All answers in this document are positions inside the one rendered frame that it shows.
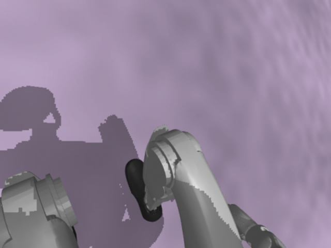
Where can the right robot foot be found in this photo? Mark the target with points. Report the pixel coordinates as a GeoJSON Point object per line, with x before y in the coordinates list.
{"type": "Point", "coordinates": [134, 176]}

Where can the right robot arm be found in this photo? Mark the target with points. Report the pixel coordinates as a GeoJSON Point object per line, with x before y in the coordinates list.
{"type": "Point", "coordinates": [259, 236]}

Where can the right robot hand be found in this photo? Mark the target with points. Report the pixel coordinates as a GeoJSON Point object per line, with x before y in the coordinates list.
{"type": "Point", "coordinates": [243, 221]}

